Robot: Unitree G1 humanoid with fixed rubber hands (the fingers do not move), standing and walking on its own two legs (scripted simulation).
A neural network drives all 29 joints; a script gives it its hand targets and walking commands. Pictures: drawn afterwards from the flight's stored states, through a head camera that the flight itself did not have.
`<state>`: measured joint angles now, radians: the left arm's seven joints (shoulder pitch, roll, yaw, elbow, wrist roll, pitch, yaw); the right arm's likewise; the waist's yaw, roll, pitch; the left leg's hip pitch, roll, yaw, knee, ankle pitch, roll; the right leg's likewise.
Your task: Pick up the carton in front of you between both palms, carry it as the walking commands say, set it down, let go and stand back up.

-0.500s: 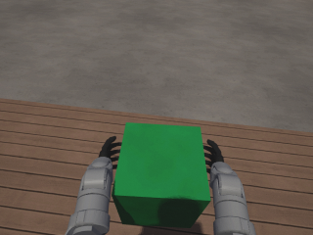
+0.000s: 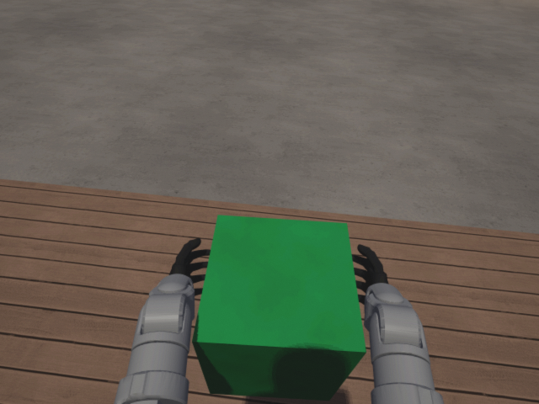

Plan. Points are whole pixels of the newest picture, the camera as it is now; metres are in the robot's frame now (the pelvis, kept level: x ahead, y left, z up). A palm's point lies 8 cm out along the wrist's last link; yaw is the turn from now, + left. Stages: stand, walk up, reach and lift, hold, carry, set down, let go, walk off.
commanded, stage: reach and lift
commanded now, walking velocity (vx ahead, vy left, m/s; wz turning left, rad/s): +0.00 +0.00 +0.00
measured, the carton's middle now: (275, 311) +0.29 +0.00 -0.04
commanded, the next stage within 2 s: hold in 0.14 s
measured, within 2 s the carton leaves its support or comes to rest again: neither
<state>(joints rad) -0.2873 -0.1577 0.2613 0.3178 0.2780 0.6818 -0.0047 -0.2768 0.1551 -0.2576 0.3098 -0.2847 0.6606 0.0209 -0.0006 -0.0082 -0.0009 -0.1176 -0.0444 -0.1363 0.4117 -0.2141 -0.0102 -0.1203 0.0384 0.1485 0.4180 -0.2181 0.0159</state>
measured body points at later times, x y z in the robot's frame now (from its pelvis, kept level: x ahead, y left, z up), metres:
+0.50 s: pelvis +0.00 +0.00 +0.00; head -0.06 +0.00 +0.45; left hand +0.29 +0.15 +0.04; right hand +0.29 -0.16 +0.05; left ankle +0.01 +0.13 -0.74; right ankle +0.01 -0.13 -0.74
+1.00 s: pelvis +0.13 +0.01 -0.01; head +0.09 +0.01 +0.44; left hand +0.38 +0.16 +0.08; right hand +0.39 -0.14 +0.08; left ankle +0.06 +0.11 -0.74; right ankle +0.04 -0.11 -0.71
